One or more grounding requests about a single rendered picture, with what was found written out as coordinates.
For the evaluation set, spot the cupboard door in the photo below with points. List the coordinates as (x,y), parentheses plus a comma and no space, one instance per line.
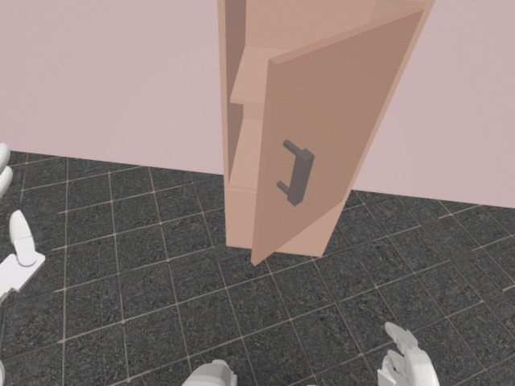
(325,97)

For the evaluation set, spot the handle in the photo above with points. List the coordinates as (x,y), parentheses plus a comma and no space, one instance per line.
(300,175)

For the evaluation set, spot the robot left thigh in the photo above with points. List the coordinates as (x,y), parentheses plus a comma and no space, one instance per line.
(211,374)

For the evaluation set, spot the robot left shin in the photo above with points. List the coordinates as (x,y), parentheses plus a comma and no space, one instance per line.
(220,361)

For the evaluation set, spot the left robot hand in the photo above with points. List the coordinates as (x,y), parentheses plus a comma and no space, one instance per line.
(16,270)

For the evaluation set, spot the right robot hand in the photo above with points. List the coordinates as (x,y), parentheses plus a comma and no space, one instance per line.
(415,368)

